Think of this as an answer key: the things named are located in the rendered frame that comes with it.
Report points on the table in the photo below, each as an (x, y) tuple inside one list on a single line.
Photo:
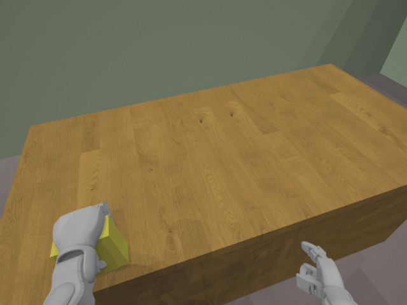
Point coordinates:
[(213, 190)]

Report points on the left robot hand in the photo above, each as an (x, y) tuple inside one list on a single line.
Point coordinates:
[(82, 227)]

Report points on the right robot forearm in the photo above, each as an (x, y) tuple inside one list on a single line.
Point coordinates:
[(335, 295)]

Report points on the sponge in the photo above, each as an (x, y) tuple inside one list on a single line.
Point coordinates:
[(111, 247)]

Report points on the right robot hand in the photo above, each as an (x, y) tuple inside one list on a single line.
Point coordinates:
[(312, 280)]

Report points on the left robot forearm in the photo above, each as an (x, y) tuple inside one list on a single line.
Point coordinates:
[(73, 277)]

